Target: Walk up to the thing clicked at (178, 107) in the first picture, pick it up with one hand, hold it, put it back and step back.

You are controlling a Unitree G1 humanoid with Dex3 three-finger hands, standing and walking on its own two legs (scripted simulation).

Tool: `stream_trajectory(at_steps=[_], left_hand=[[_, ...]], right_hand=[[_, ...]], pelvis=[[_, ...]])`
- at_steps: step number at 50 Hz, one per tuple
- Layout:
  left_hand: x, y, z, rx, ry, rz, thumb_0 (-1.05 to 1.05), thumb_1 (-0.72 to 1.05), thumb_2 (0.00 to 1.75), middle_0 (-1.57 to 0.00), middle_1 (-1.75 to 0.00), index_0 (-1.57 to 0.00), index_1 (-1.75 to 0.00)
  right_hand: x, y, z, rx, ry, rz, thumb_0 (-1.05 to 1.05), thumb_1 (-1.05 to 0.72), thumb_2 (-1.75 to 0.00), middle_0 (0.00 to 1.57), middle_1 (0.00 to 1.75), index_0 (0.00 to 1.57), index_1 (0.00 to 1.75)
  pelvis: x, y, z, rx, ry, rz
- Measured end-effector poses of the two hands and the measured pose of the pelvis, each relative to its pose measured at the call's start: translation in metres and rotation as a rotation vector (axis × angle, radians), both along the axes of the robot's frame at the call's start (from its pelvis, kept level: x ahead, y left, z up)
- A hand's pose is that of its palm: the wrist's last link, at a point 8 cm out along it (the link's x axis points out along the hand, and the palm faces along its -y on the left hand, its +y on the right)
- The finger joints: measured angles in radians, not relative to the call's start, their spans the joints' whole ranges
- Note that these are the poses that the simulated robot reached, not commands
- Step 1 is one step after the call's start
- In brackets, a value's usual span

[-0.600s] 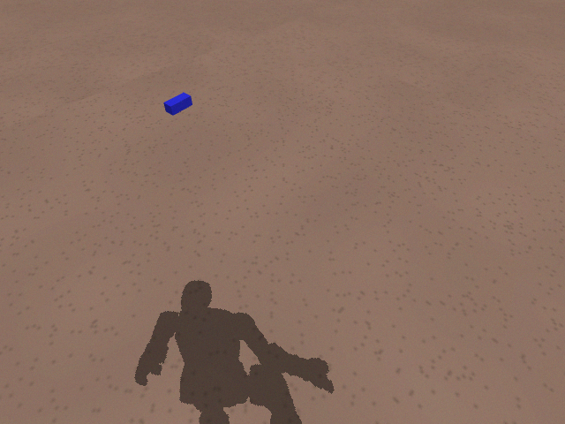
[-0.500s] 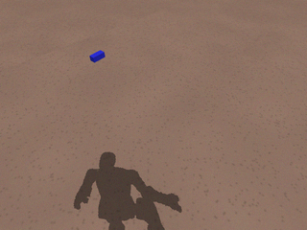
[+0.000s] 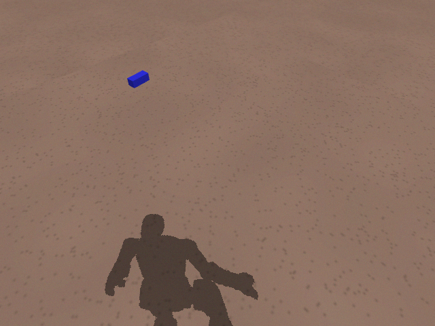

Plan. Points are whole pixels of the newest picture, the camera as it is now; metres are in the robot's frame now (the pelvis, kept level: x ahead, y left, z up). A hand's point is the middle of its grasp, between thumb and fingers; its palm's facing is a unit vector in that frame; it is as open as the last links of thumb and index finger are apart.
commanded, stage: stand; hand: left
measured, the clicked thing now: (138, 79) +2.05 +0.70 -0.75
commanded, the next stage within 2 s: walk up in 0.52 s
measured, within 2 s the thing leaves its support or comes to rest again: neither
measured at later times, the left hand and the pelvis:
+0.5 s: hand out of the picture +0.07 +0.25 -0.16, palm faces -0.01 -0.94 -0.35, open 7.4 cm; pelvis +0.00 +0.00 +0.00, yaw +0 degrees
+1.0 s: hand (37, 314) +0.18 +0.39 -0.17, palm faces +0.26 -0.92 -0.30, open 7.4 cm; pelvis +0.12 +0.08 -0.03, yaw +17 degrees
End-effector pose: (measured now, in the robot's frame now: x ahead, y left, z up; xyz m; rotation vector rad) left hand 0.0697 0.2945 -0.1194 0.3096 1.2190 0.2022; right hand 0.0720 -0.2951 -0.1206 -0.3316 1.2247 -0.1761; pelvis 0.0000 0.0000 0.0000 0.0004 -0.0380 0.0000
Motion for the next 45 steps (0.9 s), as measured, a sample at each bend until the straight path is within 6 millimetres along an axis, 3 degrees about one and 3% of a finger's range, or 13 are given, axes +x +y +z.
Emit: stream_trajectory(at_steps=[26, 29, 33, 39, 43, 45], left_hand=[[-0.007, 0.003, 0.001, 0.007, 0.010, 0.012, 0.00, 0.91, 0.90, -0.20, -0.30, -0.20, -0.30], [-0.005, 0.009, 0.005, -0.016, -0.055, 0.047, 0.00, 0.91, 0.90, -0.20, -0.30, -0.20, -0.30], [-0.013, 0.033, 0.014, -0.001, -0.161, 0.125, 0.00, 0.90, 0.90, -0.20, -0.30, -0.20, -0.30], [-0.019, 0.089, 0.010, 0.039, -0.143, 0.200, 0.00, 0.90, 0.90, -0.20, -0.30, -0.20, -0.30], [0.004, 0.136, -0.013, 0.065, -0.163, 0.244, 0.01, 0.90, 0.90, -0.20, -0.30, -0.20, -0.30], [0.024, 0.149, -0.024, 0.070, -0.166, 0.242, 0.01, 0.91, 0.90, -0.20, -0.30, -0.20, -0.30]], right_hand=[[-0.003, 0.000, -0.001, 0.002, 0.006, 0.004, 0.01, -0.90, -0.90, 0.20, 0.30, 0.20, 0.30], [0.001, -0.002, 0.002, 0.018, 0.014, 0.042, 0.01, -0.90, -0.90, 0.21, 0.30, 0.20, 0.30], [0.030, -0.004, 0.017, -0.011, 0.056, 0.154, 0.01, -0.90, -0.90, 0.21, 0.30, 0.20, 0.30], [0.110, 0.000, 0.047, -0.085, -0.065, 0.241, 0.01, -0.90, -0.90, 0.21, 0.30, 0.20, 0.30], [0.160, 0.010, 0.049, -0.172, -0.178, 0.254, 0.01, -0.90, -0.90, 0.21, 0.30, 0.20, 0.30], [0.174, 0.018, 0.043, -0.197, -0.214, 0.242, 0.01, -0.90, -0.90, 0.20, 0.30, 0.20, 0.30]], pelvis=[[0.000, 0.000, 0.000, 0.001, -0.003, 0.004], [0.002, -0.001, -0.001, -0.013, 0.011, 0.066], [0.008, 0.004, 0.002, 0.002, 0.024, 0.141], [0.040, 0.030, -0.006, -0.003, -0.001, 0.218], [0.074, 0.060, -0.034, -0.006, -0.009, 0.247], [0.085, 0.069, -0.045, 0.023, -0.011, 0.261]])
